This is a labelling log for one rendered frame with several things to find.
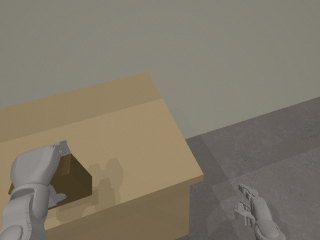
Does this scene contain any table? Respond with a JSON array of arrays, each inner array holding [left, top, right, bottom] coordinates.
[[0, 71, 204, 240]]

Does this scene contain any sponge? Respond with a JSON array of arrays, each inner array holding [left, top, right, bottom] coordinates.
[[8, 153, 92, 210]]

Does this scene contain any right robot forearm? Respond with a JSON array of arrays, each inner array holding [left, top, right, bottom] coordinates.
[[254, 219, 286, 240]]

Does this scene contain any robot left hand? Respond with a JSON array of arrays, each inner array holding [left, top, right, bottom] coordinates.
[[10, 140, 71, 208]]

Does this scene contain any left robot forearm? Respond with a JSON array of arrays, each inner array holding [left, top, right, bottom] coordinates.
[[0, 183, 50, 240]]

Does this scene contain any robot right hand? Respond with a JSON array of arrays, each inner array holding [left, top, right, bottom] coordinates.
[[234, 184, 273, 229]]

